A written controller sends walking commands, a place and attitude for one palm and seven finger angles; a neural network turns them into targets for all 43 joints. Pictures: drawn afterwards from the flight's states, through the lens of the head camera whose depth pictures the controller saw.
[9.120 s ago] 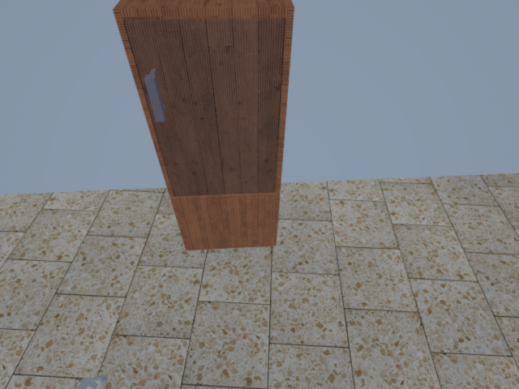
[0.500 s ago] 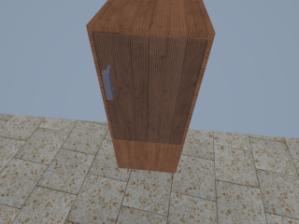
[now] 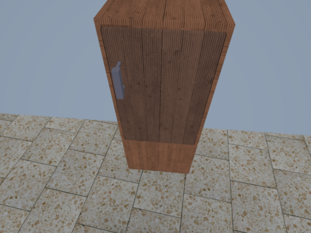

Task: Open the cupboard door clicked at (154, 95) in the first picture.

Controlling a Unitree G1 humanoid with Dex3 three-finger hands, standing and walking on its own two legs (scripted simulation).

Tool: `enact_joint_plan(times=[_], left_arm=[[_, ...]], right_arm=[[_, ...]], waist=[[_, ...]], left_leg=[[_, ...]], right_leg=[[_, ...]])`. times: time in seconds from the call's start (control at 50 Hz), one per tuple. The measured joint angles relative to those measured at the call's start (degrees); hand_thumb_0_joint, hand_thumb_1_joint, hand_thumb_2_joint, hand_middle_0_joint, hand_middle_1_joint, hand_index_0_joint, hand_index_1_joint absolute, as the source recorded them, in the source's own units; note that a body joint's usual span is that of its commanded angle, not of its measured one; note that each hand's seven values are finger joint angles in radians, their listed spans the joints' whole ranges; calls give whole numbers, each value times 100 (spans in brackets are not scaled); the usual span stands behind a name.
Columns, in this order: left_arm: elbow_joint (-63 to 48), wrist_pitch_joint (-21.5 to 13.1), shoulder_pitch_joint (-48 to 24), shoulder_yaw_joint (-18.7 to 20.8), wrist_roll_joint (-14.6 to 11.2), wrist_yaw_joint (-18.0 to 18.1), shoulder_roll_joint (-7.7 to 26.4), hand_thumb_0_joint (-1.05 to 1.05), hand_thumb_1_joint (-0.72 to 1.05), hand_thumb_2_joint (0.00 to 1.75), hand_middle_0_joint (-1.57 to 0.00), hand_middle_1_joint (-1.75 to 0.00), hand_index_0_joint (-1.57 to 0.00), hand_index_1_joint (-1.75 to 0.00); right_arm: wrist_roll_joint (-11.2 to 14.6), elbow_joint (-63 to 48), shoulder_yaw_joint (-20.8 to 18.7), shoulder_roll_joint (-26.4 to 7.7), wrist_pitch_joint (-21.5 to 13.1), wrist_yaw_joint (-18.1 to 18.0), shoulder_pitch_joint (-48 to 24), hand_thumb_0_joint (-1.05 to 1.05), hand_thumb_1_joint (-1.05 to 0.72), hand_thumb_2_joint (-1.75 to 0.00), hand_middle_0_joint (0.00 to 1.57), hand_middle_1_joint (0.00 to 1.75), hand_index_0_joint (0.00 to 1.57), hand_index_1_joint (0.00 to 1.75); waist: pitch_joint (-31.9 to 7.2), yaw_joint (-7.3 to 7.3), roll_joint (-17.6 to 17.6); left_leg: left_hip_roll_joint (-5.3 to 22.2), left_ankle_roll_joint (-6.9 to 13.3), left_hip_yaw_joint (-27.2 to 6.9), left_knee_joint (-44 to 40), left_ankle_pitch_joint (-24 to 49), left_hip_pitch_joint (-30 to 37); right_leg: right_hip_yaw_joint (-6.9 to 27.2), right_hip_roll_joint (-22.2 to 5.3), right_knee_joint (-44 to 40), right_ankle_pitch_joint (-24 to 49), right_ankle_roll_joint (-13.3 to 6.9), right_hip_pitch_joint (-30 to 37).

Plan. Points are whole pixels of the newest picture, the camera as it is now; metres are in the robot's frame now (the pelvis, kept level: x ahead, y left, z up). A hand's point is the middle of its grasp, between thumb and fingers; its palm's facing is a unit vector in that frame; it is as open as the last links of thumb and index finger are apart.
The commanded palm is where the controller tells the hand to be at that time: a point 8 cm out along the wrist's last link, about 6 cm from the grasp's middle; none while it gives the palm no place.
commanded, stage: look again from close up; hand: left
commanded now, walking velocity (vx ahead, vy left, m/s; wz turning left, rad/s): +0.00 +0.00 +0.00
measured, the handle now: (119, 80) +0.60 +0.15 +0.06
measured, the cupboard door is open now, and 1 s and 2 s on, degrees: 0 0 0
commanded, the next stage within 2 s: raise the hand with hooked fingers in 0.32 s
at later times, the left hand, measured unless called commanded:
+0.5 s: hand out of the picture +0.11 +0.18 -0.13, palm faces +0.15 -0.97 -0.21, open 7.4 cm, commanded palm +0.13 +0.22 -0.06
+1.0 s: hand (82, 211) +0.18 +0.18 +0.00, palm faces +0.10 -0.99 -0.11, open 9.6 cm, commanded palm +0.17 +0.24 -0.01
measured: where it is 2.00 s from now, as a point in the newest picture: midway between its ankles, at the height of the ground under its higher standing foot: outside the picture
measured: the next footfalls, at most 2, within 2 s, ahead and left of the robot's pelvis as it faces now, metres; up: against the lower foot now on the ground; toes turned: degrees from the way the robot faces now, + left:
none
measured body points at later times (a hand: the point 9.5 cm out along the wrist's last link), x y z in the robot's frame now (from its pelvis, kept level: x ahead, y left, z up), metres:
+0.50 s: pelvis +0.02 -0.01 +0.00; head +0.04 +0.00 +0.45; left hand +0.10 +0.24 -0.11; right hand +0.07 -0.24 -0.13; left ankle +0.05 +0.08 -0.73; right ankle -0.02 -0.13 -0.73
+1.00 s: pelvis +0.00 -0.06 -0.07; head +0.04 -0.05 +0.37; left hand +0.16 +0.23 +0.01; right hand +0.22 -0.30 -0.13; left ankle +0.05 +0.08 -0.73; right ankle -0.02 -0.13 -0.73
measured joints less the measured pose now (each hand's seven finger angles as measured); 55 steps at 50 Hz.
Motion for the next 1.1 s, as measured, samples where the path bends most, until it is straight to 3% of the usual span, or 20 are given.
enact_joint_plan(times=[0.18, 0.44, 0.46, 0.48, 0.52, 0.58, 0.64, 0.7, 0.76, 0.8, 0.84, 0.92, 1.0, 1.04, 1.1], left_arm=[[-194, -96, -299, 67, 4, 21, 164, 0, 91, 89, -20, -30, -19, -30], [-227, -47, -559, 25, 9, 37, 268, 0, 91, 89, -20, -30, -19, -30], [-1122, 343, -292, 169, -202, 40, 268, 1, 91, 89, -20, -30, -20, -30], [-2247, 474, 43, 287, -367, 59, 304, 1, 92, 89, -20, -30, -20, -30], [-3935, 111, 456, 340, -614, 252, 423, 2, 91, 89, -21, -31, -20, -31], [-5288, -362, 311, 413, -931, 252, 409, 2, 88, 88, -20, -33, -20, -33], [-5460, -1325, -109, 704, -1112, -259, 385, 1, 83, 86, -21, -36, -20, -36], [-5244, -2359, -320, 969, -1355, -1183, 497, 0, 77, 83, -21, -39, -20, -39], [-4896, -2898, -249, 1136, -1540, -2218, 615, 0, 71, 81, -21, -43, -21, -43], [-4812, -2850, -22, 1251, -1637, -2639, 677, 0, 66, 79, -22, -46, -21, -46], [-4901, -2736, 256, 1410, -1766, -2809, 724, 0, 61, 77, -22, -49, -22, -49], [-5537, -2913, 628, 1737, -2039, -2666, 756, 1, 51, 73, -23, -55, -23, -55], [-5784, -3222, 141, 1861, -2248, -2782, 852, 1, 42, 69, -24, -61, -23, -61], [-5581, -3032, -308, 1844, -2285, -3047, 988, 1, 37, 67, -24, -64, -23, -64], [-5180, -2268, -787, 1787, -2246, -3440, 1284, 1, 30, 64, -24, -68, -24, -68]], right_arm=[[6, 116, 1, -173, -56, -49, -141, 3, -94, -90, 20, 30, 20, 30], [48, 97, 44, -228, -117, -41, -484, 1, -92, -90, 19, 30, 20, 30], [119, -153, 49, -232, -148, -43, -408, 1, -92, -90, 19, 30, 20, 30], [182, -422, 79, -228, -385, -108, -277, 1, -92, -90, 20, 30, 20, 30], [273, -742, 99, -242, -944, -240, -110, 1, -92, -90, 20, 30, 20, 30], [299, -1241, 27, -426, -1344, -281, -160, 1, -91, -90, 20, 30, 20, 30], [230, -1675, -79, -572, -1416, -213, -502, 1, -91, -90, 20, 30, 20, 30], [189, -2095, -194, -553, -1404, -85, -853, 1, -91, -90, 20, 30, 20, 30], [231, -2529, -280, -615, -1405, 15, -1060, 1, -91, -90, 20, 30, 20, 30], [251, -2768, -329, -687, -1388, 1, -1107, 1, -91, -90, 20, 30, 20, 30], [262, -2919, -375, -742, -1368, -56, -1092, 1, -91, -90, 20, 30, 20, 30], [263, -2860, -376, -755, -1385, -230, -1002, 1, -91, -90, 19, 30, 20, 30], [297, -2550, -189, -718, -1440, -346, -1003, 1, -91, -90, 19, 30, 20, 30], [339, -2448, -59, -667, -1416, -379, -1013, 1, -91, -90, 19, 30, 20, 30], [399, -2451, 103, -566, -1304, -400, -928, 1, -91, -90, 20, 30, 20, 30]], waist=[[-164, 119, -14], [-30, 101, -228], [2, 63, -247], [22, 89, -316], [-83, 137, -436], [-241, 18, -250], [-518, -79, -49], [-721, -42, -195], [-719, 19, -370], [-724, 84, -440], [-731, 173, -466], [-765, 358, -369], [-791, 415, -134], [-754, 377, -38], [-659, 231, 37]], left_leg=[[-200, 76, 180, -457, 92, 353], [-96, -16, 186, -566, 77, 507], [-83, -29, 150, -492, 48, 447], [-104, -46, 147, -478, 42, 427], [-186, -85, 150, -487, 59, 368], [-222, -83, -15, -213, -1, 103], [-112, -125, -79, 321, -174, -523], [22, -215, -45, 1042, -428, -1329], [131, -317, -115, 1733, -678, -1981], [187, -363, -190, 2103, -823, -2314], [238, -417, -289, 2398, -951, -2542], [311, -477, -532, 2795, -1133, -2769], [334, -466, -715, 3041, -1205, -2955], [339, -447, -720, 3057, -1184, -2997], [335, -421, -618, 2868, -1078, -2890]], right_leg=[[166, -196, -143, -11, 147, 162], [179, -85, -372, 34, 111, 353], [142, -72, -337, 22, 99, 324], [140, -94, -212, -21, 46, 250], [172, -170, 100, -180, -76, 54], [74, -188, 263, -319, 20, -76], [23, -105, 683, -423, 3, -640], [82, -25, 1497, -728, -110, -1508], [35, 48, 2193, -1028, -220, -2139], [-27, 92, 2546, -1185, -291, -2440], [-111, 139, 2784, -1315, -345, -2611], [-328, 234, 2995, -1473, -408, -2676], [-493, 282, 3110, -1530, -430, -2741], [-495, 287, 3126, -1507, -412, -2786], [-399, 272, 3002, -1397, -383, -2752]])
